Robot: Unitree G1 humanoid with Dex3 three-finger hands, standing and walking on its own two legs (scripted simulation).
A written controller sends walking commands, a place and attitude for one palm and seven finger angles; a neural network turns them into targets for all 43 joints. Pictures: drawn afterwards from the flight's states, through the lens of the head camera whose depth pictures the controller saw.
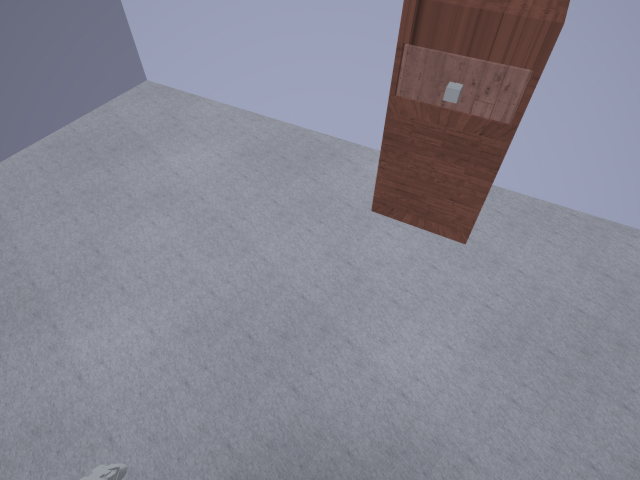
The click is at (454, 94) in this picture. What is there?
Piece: drawer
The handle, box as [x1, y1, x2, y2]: [443, 82, 462, 102]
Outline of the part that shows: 449,82 446,87 443,99 456,102 459,97 462,84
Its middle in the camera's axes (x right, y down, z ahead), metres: +0.42 -0.47 +1.21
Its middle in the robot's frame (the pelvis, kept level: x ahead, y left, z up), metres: +1.23 -0.36 -0.11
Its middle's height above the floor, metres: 0.66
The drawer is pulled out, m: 0.00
